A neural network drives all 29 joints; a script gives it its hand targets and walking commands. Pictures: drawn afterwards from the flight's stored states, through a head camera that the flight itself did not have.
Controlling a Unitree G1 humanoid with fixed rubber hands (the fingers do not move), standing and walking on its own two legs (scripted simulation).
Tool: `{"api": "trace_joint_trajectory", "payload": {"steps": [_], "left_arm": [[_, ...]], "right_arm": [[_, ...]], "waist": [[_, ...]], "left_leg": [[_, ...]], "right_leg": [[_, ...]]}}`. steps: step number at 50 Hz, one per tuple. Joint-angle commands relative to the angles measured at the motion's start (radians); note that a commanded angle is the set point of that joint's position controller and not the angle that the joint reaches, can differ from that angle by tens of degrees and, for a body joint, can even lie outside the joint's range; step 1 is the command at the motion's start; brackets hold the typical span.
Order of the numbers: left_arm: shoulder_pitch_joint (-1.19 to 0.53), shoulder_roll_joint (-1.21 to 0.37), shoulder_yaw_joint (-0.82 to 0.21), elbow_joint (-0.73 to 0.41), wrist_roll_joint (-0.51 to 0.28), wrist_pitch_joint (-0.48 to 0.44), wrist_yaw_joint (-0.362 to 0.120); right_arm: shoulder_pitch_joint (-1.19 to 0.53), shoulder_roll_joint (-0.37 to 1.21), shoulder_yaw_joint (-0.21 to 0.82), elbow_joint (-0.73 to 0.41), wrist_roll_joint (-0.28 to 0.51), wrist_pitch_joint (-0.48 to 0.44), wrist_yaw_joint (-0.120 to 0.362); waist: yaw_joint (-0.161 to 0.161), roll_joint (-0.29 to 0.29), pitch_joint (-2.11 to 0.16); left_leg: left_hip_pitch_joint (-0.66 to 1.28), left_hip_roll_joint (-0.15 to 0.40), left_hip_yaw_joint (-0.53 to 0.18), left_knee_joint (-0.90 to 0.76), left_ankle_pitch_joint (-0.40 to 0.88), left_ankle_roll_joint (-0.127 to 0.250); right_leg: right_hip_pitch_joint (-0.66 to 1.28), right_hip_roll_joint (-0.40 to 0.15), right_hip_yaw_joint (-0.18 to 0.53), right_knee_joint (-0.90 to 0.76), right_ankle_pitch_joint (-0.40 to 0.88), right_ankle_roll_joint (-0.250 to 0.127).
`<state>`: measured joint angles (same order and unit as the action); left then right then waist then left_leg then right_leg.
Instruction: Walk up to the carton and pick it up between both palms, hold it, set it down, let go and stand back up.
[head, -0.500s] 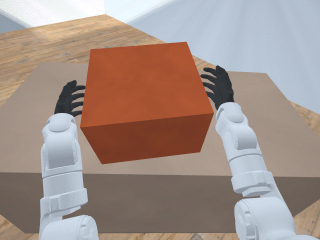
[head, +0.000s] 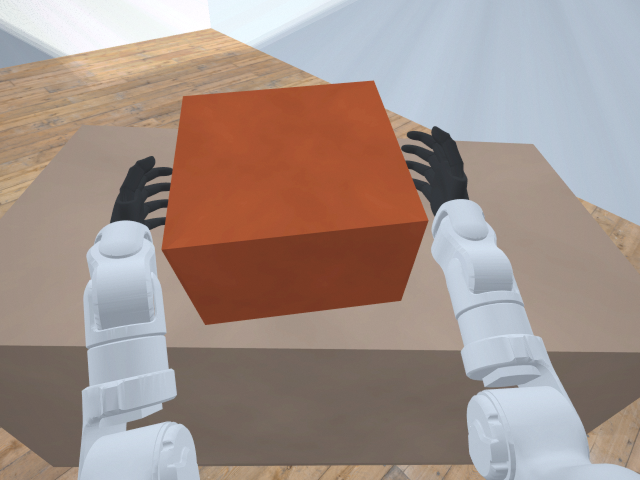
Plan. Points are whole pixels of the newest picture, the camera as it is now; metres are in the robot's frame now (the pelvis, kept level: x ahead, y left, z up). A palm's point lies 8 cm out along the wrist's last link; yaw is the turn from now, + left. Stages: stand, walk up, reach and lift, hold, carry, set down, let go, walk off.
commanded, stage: hold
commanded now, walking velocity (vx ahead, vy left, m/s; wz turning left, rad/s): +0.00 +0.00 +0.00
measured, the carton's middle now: (292, 198) +0.45 +0.01 +0.13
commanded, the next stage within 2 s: none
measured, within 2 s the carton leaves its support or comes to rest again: neither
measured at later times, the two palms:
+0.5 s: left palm (132, 230) +0.34 +0.19 +0.17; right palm (449, 200) +0.35 -0.18 +0.20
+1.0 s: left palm (133, 233) +0.34 +0.19 +0.17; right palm (447, 200) +0.36 -0.17 +0.19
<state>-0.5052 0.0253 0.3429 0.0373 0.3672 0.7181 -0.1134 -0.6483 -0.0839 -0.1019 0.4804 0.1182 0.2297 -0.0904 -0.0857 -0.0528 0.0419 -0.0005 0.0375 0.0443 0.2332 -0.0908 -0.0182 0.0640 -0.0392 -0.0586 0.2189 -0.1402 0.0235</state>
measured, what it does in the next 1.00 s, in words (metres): stands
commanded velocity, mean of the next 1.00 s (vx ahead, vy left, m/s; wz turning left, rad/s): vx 0.00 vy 0.00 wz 0.00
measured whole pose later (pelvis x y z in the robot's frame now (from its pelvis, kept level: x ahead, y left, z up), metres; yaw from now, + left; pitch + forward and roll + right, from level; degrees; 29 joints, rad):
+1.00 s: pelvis +0.00 +0.00 +0.00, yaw +0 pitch -8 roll +0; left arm -0.44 0.02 0.31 -0.05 0.35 0.74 -0.10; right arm -0.59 -0.09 -0.07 0.41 0.17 0.24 -0.10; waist -0.09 -0.06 0.05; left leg 0.00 0.04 0.04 0.25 -0.10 -0.02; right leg 0.08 -0.04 -0.07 0.21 -0.14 0.02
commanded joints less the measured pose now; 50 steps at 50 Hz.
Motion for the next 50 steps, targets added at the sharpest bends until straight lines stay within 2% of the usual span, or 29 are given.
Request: {"api": "trace_joint_trajectory", "payload": {"steps": [1, 4, 5, 7, 8, 11, 13, 14, 16, 17, 18, 19, 20, 21, 24, 28, 29, 31, 32, 33, 38, 39, 40, 43, 44, 45, 46, 47, 50], "left_arm": [[-0.556, -0.325, -0.37, -0.18, -0.162, -0.077, -0.152], [-0.544, -0.327, -0.379, -0.187, -0.17, -0.076, -0.149], [-0.541, -0.324, -0.386, -0.197, -0.172, -0.075, -0.151], [-0.545, -0.327, -0.391, -0.186, -0.17, -0.073, -0.147], [-0.534, -0.33, -0.39, -0.202, -0.172, -0.073, -0.147], [-0.509, -0.332, -0.409, -0.209, -0.172, -0.068, -0.144], [-0.532, -0.325, -0.411, -0.237, -0.19, -0.07, -0.144], [-0.511, -0.315, -0.397, -0.227, -0.181, -0.068, -0.145], [-0.548, -0.313, -0.396, -0.227, -0.181, -0.07, -0.143], [-0.53, -0.304, -0.381, -0.193, -0.166, -0.067, -0.147], [-0.521, -0.313, -0.391, -0.196, -0.179, -0.066, -0.149], [-0.519, -0.294, -0.366, -0.164, -0.162, -0.068, -0.153], [-0.546, -0.314, -0.375, -0.185, -0.17, -0.073, -0.154], [-0.544, -0.313, -0.363, -0.163, -0.158, -0.07, -0.155], [-0.624, -0.342, -0.39, -0.159, -0.176, -0.084, -0.146], [-0.583, -0.319, -0.354, -0.119, -0.163, -0.085, -0.15], [-0.592, -0.323, -0.362, -0.118, -0.164, -0.082, -0.151], [-0.587, -0.311, -0.326, -0.073, -0.152, -0.077, -0.16], [-0.59, -0.315, -0.329, -0.07, -0.148, -0.076, -0.161], [-0.616, -0.337, -0.353, -0.12, -0.168, -0.083, -0.16], [-0.541, -0.319, -0.366, -0.159, -0.163, -0.078, -0.153], [-0.546, -0.334, -0.392, -0.199, -0.174, -0.077, -0.151], [-0.53, -0.327, -0.381, -0.184, -0.165, -0.072, -0.148], [-0.496, -0.328, -0.39, -0.196, -0.175, -0.063, -0.148], [-0.495, -0.306, -0.381, -0.224, -0.174, -0.063, -0.149], [-0.515, -0.327, -0.401, -0.234, -0.188, -0.064, -0.147], [-0.512, -0.331, -0.418, -0.246, -0.188, -0.068, -0.146], [-0.519, -0.328, -0.427, -0.263, -0.19, -0.066, -0.14], [-0.513, -0.325, -0.408, -0.232, -0.181, -0.064, -0.14]], "right_arm": [[-0.465, 0.342, 0.315, -0.17, 0.056, -0.011, 0.15], [-0.484, 0.339, 0.331, -0.228, 0.072, -0.018, 0.143], [-0.477, 0.339, 0.341, -0.226, 0.078, -0.015, 0.143], [-0.487, 0.333, 0.339, -0.227, 0.085, -0.015, 0.144], [-0.461, 0.334, 0.336, -0.217, 0.075, -0.009, 0.143], [-0.452, 0.314, 0.326, -0.234, 0.08, -0.012, 0.146], [-0.471, 0.334, 0.342, -0.265, 0.089, -0.01, 0.144], [-0.467, 0.326, 0.353, -0.259, 0.101, -0.005, 0.143], [-0.468, 0.328, 0.342, -0.24, 0.088, -0.001, 0.146], [-0.446, 0.328, 0.335, -0.213, 0.08, 0.004, 0.144], [-0.474, 0.325, 0.341, -0.266, 0.087, -0.006, 0.145], [-0.473, 0.326, 0.34, -0.226, 0.072, 0.001, 0.142], [-0.485, 0.344, 0.339, -0.222, 0.071, -0.002, 0.141], [-0.499, 0.344, 0.34, -0.24, 0.073, -0.007, 0.14], [-0.532, 0.352, 0.296, -0.194, 0.049, -0.014, 0.16], [-0.522, 0.356, 0.29, -0.17, 0.035, -0.017, 0.157], [-0.503, 0.346, 0.276, -0.147, 0.034, -0.015, 0.155], [-0.531, 0.35, 0.283, -0.152, 0.029, -0.012, 0.154], [-0.512, 0.341, 0.266, -0.121, 0.019, -0.007, 0.156], [-0.527, 0.36, 0.282, -0.154, 0.027, -0.016, 0.157], [-0.47, 0.336, 0.316, -0.187, 0.054, -0.015, 0.15], [-0.469, 0.34, 0.323, -0.213, 0.065, -0.018, 0.148], [-0.473, 0.329, 0.329, -0.206, 0.079, -0.016, 0.149], [-0.478, 0.316, 0.334, -0.263, 0.083, -0.014, 0.142], [-0.459, 0.315, 0.343, -0.252, 0.096, -0.007, 0.142], [-0.448, 0.319, 0.343, -0.242, 0.097, -0.006, 0.142], [-0.452, 0.322, 0.348, -0.268, 0.103, -0.008, 0.142], [-0.452, 0.306, 0.347, -0.266, 0.109, -0.008, 0.146], [-0.452, 0.314, 0.342, -0.259, 0.09, -0.002, 0.143]], "waist": [[-0.017, 0.065, -0.301], [-0.006, 0.064, -0.296], [-0.015, 0.07, -0.307], [-0.008, 0.085, -0.282], [-0.022, 0.071, -0.299], [-0.017, 0.086, -0.295], [-0.024, 0.066, -0.307], [-0.006, 0.067, -0.292], [-0.009, 0.074, -0.29], [-0.013, 0.055, -0.256], [-0.011, 0.048, -0.28], [-0.001, 0.036, -0.25], [-0.005, 0.045, -0.271], [0.01, 0.033, -0.266], [0.0, 0.07, -0.27], [0.006, 0.03, -0.275], [-0.002, 0.052, -0.263], [0.013, 0.032, -0.259], [-0.012, 0.032, -0.255], [-0.001, 0.046, -0.276], [-0.015, 0.063, -0.305], [-0.019, 0.084, -0.337], [-0.002, 0.099, -0.309], [-0.014, 0.062, -0.294], [-0.006, 0.063, -0.295], [-0.021, 0.088, -0.289], [-0.026, 0.081, -0.304], [-0.024, 0.102, -0.299], [-0.018, 0.075, -0.303]], "left_leg": [[0.201, -0.064, 0.043, 0.03, 0.219, -0.005], [0.187, -0.066, 0.045, 0.034, 0.236, -0.012], [0.198, -0.065, 0.04, 0.038, 0.235, -0.01], [0.187, -0.062, 0.04, 0.035, 0.224, -0.015], [0.198, -0.066, 0.031, 0.037, 0.225, -0.012], [0.23, -0.053, 0.022, 0.047, 0.277, -0.018], [0.209, -0.061, 0.03, 0.049, 0.253, -0.014], [0.186, -0.06, 0.024, 0.041, 0.244, -0.01], [0.17, -0.07, 0.04, 0.03, 0.191, -0.012], [0.171, -0.065, 0.037, 0.025, 0.179, -0.006], [0.169, -0.067, 0.039, 0.026, 0.18, -0.005], [0.152, -0.072, 0.041, 0.023, 0.155, 0.005], [0.154, -0.071, 0.044, 0.017, 0.146, 0.004], [0.161, -0.07, 0.049, 0.016, 0.132, 0.007], [0.144, -0.064, 0.047, 0.0, 0.05, 0.003], [0.142, -0.066, 0.048, 0.002, 0.077, 0.015], [0.15, -0.066, 0.047, 0.001, 0.091, 0.009], [0.142, -0.065, 0.052, -0.005, 0.066, 0.019], [0.149, -0.067, 0.054, -0.008, 0.058, 0.014], [0.153, -0.064, 0.055, 0.0, 0.095, 0.008], [0.211, -0.06, 0.039, 0.04, 0.267, -0.009], [0.224, -0.062, 0.035, 0.053, 0.3, -0.015], [0.217, -0.055, 0.035, 0.051, 0.3, -0.018], [0.204, -0.058, 0.027, 0.048, 0.286, -0.019], [0.2, -0.055, 0.025, 0.051, 0.284, -0.014], [0.21, -0.057, 0.028, 0.048, 0.295, -0.026], [0.213, -0.056, 0.03, 0.05, 0.287, -0.027], [0.222, -0.053, 0.026, 0.059, 0.3, -0.033], [0.195, -0.059, 0.026, 0.04, 0.228, -0.018]], "right_leg": [[-0.039, 0.066, -0.058, -0.029, 0.16, -0.016], [-0.03, 0.07, -0.053, -0.03, 0.177, -0.017], [-0.025, 0.07, -0.055, -0.025, 0.18, -0.019], [-0.048, 0.071, -0.06, -0.029, 0.145, -0.022], [-0.047, 0.07, -0.062, -0.029, 0.148, -0.019], [-0.063, 0.076, -0.061, -0.033, 0.147, -0.022], [-0.045, 0.074, -0.056, -0.025, 0.179, -0.021], [-0.035, 0.075, -0.053, -0.022, 0.166, -0.022], [-0.046, 0.068, -0.055, -0.026, 0.131, -0.021], [-0.048, 0.062, -0.054, -0.034, 0.129, -0.02], [-0.035, 0.066, -0.047, -0.028, 0.148, -0.02], [-0.033, 0.061, -0.051, -0.034, 0.142, -0.014], [-0.03, 0.063, -0.05, -0.03, 0.123, -0.014], [-0.04, 0.065, -0.054, -0.039, 0.112, -0.012], [-0.096, 0.061, -0.058, -0.045, 0.004, -0.029], [-0.061, 0.058, -0.049, -0.043, 0.056, -0.02], [-0.078, 0.061, -0.05, -0.043, 0.06, -0.02], [-0.061, 0.056, -0.049, -0.048, 0.049, -0.018], [-0.069, 0.058, -0.055, -0.051, 0.043, -0.02], [-0.073, 0.061, -0.055, -0.046, 0.061, -0.022], [-0.033, 0.071, -0.066, -0.028, 0.185, -0.017], [-0.027, 0.075, -0.062, -0.019, 0.202, -0.019], [-0.041, 0.076, -0.06, -0.024, 0.176, -0.02], [-0.031, 0.079, -0.063, -0.033, 0.174, -0.02], [-0.027, 0.076, -0.055, -0.03, 0.182, -0.022], [-0.05, 0.076, -0.063, -0.031, 0.165, -0.023], [-0.04, 0.078, -0.064, -0.029, 0.168, -0.025], [-0.061, 0.081, -0.062, -0.024, 0.162, -0.027], [-0.042, 0.075, -0.058, -0.028, 0.137, -0.024]]}}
